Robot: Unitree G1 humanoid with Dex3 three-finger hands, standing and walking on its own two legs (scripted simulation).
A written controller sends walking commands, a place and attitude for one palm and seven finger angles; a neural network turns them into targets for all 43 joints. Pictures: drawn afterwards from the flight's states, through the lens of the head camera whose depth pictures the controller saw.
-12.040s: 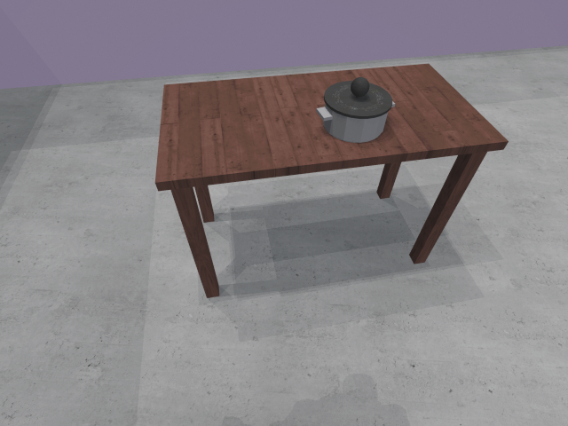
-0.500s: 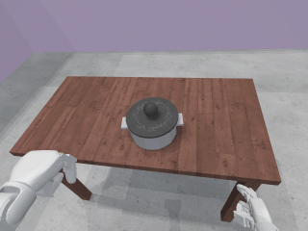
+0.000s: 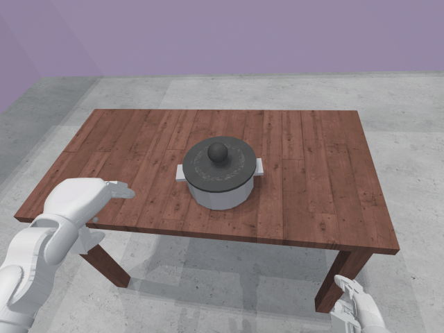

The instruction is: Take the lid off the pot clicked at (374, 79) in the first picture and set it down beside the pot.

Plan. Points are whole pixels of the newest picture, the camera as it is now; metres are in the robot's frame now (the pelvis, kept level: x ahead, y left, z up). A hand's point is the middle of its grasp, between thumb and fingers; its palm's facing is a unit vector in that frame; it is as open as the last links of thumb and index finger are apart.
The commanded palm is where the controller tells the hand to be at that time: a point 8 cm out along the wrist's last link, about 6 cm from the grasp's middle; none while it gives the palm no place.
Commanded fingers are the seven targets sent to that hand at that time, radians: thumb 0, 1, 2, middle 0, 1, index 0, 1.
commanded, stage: reach forward and open the fingers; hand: left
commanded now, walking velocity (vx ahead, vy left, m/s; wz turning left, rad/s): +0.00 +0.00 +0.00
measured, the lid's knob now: (217, 152) +0.52 +0.08 +0.00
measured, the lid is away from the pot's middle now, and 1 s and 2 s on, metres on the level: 0.00 0.00 0.00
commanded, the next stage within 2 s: move the open hand above the knob in 0.10 s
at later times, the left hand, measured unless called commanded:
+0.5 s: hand (126, 191) +0.33 +0.21 +0.10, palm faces -0.25 -0.04 -0.97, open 10.3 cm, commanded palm +0.32 +0.20 +0.16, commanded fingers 0.00 -0.29 1.36 -0.81 -0.08 -0.81 -0.08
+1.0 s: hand (159, 167) +0.39 +0.17 +0.09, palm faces -0.26 -0.04 -0.96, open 10.3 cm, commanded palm +0.38 +0.16 +0.16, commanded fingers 0.00 -0.29 1.36 -0.81 -0.08 -0.81 -0.08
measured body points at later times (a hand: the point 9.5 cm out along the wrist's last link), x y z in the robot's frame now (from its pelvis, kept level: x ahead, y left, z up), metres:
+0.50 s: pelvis +0.01 +0.00 +0.00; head +0.03 -0.05 +0.45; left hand +0.34 +0.21 +0.15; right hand +0.21 -0.23 -0.11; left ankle -0.01 +0.10 -0.74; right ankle +0.04 -0.13 -0.74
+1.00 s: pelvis +0.02 -0.01 +0.00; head +0.05 -0.06 +0.44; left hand +0.40 +0.17 +0.15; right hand +0.20 -0.24 -0.12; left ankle -0.01 +0.10 -0.74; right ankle +0.04 -0.13 -0.74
